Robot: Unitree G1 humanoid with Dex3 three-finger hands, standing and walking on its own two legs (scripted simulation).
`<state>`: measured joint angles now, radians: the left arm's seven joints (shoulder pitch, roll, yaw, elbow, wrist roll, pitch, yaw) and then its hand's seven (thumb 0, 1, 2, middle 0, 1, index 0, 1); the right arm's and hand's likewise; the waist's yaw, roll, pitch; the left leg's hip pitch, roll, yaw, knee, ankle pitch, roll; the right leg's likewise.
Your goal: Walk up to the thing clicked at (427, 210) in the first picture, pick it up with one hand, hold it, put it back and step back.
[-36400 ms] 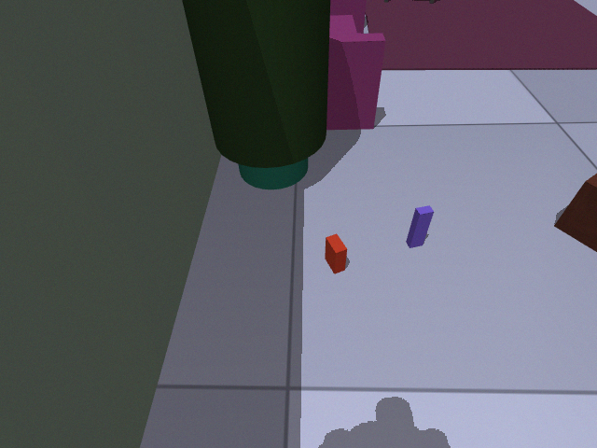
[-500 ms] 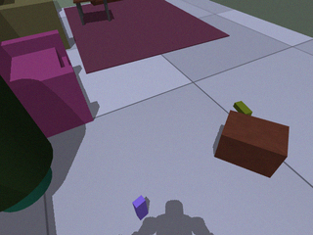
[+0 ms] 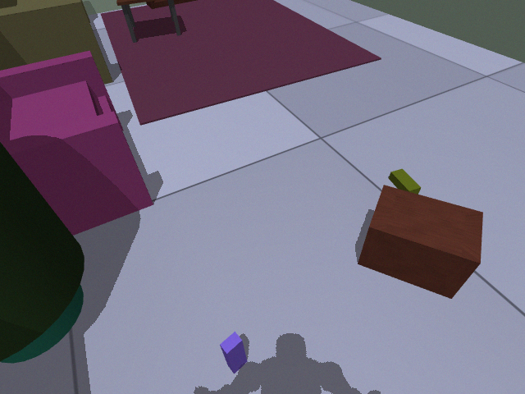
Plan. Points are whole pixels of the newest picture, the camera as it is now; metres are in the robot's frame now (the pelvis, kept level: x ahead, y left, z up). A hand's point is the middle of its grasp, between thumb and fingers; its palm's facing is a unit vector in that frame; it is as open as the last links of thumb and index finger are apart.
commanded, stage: stand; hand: left
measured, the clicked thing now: (234, 353) +0.43 +0.16 -0.68
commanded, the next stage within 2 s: step back in 0.58 s
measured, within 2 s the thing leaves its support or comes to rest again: neither
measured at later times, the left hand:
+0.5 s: hand out of the picture +0.08 +0.25 -0.16, palm faces -0.01 -0.94 -0.34, open 7.4 cm
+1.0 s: hand out of the picture +0.08 +0.32 -0.18, palm faces -0.05 -0.92 -0.39, open 7.4 cm
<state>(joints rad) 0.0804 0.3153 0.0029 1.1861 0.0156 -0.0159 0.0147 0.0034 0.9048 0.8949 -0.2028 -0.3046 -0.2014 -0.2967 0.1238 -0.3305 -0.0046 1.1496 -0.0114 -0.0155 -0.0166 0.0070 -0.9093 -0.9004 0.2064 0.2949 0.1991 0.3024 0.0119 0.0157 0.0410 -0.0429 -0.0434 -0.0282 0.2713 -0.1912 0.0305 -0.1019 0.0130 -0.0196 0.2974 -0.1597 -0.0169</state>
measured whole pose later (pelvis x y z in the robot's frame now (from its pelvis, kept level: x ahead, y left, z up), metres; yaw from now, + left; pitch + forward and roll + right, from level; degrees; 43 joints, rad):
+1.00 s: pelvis -0.07 +0.06 -0.03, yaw -1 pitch -1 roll +1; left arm 0.02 0.42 0.05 0.90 0.02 0.06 0.03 0.01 0.90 0.89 -0.20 -0.30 -0.20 -0.30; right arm 0.14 -0.39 -0.08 0.96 -0.03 0.03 0.01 0.00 -0.91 -0.90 0.21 0.29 0.20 0.30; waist -0.02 -0.07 0.17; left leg -0.26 -0.06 -0.04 0.66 -0.39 0.02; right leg -0.45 0.00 0.13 0.80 -0.40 0.00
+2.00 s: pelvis -0.32 +0.06 -0.02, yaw -7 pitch -2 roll -1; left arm 0.20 0.42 0.09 0.81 0.03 0.08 0.00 0.00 0.91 0.89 -0.20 -0.30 -0.20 -0.30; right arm 0.13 -0.35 -0.05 0.82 -0.02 0.00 -0.02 0.01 -0.90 -0.90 0.21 0.30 0.20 0.30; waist 0.03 -0.06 0.17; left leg -0.34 0.03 -0.01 0.53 -0.17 0.02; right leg -0.39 0.10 0.20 1.15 -0.48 0.04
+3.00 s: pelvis -0.65 +0.00 -0.02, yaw -6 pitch -2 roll +1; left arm 0.25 0.36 0.05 0.94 0.05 0.02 0.00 0.01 0.90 0.89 -0.21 -0.30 -0.21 -0.30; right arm 0.17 -0.41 -0.06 0.88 -0.02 0.05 -0.01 0.01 -0.91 -0.90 0.21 0.29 0.20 0.30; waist 0.05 0.03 0.08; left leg -0.48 -0.07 -0.14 1.00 -0.42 0.00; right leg -0.24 0.00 0.05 0.63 -0.36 -0.01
